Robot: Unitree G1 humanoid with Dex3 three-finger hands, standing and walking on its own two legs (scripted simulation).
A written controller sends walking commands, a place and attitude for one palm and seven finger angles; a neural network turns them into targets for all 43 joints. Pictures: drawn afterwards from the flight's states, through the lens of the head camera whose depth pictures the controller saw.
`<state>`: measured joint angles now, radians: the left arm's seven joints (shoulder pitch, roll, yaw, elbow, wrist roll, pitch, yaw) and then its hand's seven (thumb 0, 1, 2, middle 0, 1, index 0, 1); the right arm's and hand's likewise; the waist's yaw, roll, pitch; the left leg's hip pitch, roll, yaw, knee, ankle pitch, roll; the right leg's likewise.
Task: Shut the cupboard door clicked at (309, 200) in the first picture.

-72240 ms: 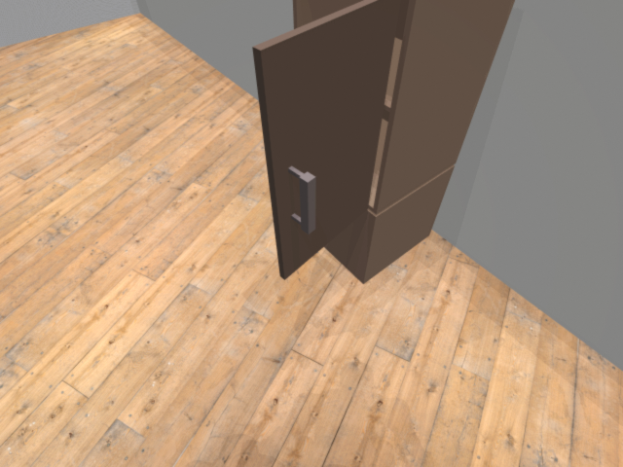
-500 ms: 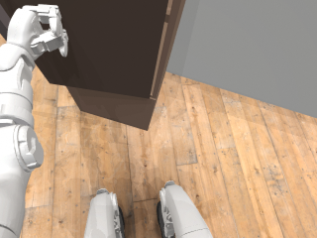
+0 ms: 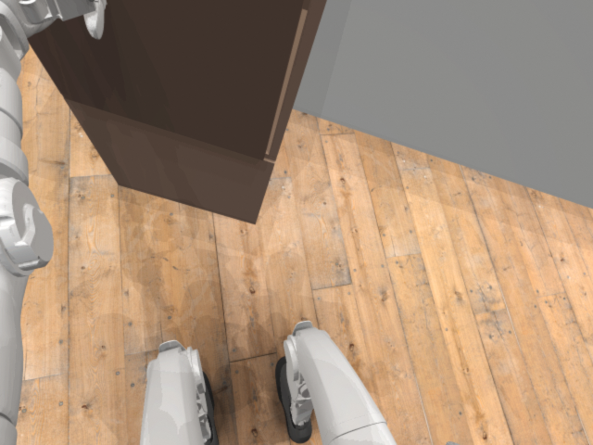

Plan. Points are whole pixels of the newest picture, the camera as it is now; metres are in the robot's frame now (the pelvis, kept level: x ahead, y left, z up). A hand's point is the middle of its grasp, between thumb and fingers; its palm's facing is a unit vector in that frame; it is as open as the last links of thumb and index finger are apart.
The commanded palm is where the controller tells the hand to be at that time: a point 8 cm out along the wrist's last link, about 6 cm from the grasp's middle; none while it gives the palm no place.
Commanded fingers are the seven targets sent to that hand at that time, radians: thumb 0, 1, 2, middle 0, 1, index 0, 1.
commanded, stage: pull the fist back off the door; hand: left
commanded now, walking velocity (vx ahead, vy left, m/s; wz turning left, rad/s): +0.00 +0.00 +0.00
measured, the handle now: out of the picture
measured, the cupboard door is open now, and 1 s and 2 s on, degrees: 0 0 0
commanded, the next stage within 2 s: draw the hand back to the body in 0.88 s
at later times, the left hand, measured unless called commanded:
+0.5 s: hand (126, 1) +0.59 +0.11 +0.11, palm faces +0.10 -0.99 +0.00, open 3.2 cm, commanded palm +0.54 +0.15 +0.10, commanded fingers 0.00 0.90 0.90 -1.30 -1.50 -1.30 -1.50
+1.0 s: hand (139, 54) +0.53 +0.10 +0.11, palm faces +0.10 -0.99 -0.02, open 3.1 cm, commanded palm +0.49 +0.16 +0.11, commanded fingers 0.00 0.90 0.90 -1.30 -1.50 -1.30 -1.50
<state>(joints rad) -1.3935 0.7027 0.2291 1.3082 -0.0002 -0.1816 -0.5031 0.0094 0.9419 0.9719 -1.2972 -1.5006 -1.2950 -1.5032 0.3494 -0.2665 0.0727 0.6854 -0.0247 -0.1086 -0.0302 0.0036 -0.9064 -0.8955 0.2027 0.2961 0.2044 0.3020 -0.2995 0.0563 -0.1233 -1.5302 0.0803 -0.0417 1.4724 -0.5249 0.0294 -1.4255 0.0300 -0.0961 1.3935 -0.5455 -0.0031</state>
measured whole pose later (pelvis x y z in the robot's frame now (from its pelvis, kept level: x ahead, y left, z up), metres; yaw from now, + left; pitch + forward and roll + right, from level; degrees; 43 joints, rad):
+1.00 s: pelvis +0.04 -0.02 +0.06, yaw +4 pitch +25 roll -1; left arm -0.85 0.21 0.24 1.12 0.00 -0.54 0.10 0.02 0.90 0.90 -1.30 -1.50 -1.30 -1.50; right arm 0.27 -0.25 -0.02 0.63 -0.06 0.03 0.06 0.00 -0.91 -0.90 0.20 0.30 0.20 0.30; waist -0.16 0.04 -0.17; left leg -1.17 0.05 0.00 1.24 -0.51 -0.01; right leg -1.11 0.00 -0.06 1.23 -0.56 -0.02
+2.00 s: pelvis +0.07 -0.01 +0.17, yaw +5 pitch -2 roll +0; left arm 0.27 0.29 0.18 -0.16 -0.06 -0.03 0.09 0.02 0.90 0.90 -0.71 -0.86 -0.71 -0.86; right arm 0.16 -0.21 0.06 0.56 0.02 -0.03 -0.08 0.01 -0.91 -0.90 0.20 0.30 0.20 0.30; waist 0.05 0.07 -0.02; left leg -0.16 0.01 0.04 0.45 -0.25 0.01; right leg -0.11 -0.02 -0.03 0.44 -0.29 0.00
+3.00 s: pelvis +0.05 +0.01 +0.17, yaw +4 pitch +0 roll +0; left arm 0.53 0.39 0.38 -0.40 -0.06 -0.13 0.11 0.02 0.89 0.90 -0.21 -0.30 -0.21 -0.31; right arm 0.18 -0.26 -0.02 0.58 0.02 0.01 -0.10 0.01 -0.91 -0.90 0.20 0.30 0.20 0.30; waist 0.01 0.07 0.01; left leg -0.26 0.00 0.06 0.48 -0.23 0.03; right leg -0.21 -0.02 -0.02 0.46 -0.26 0.02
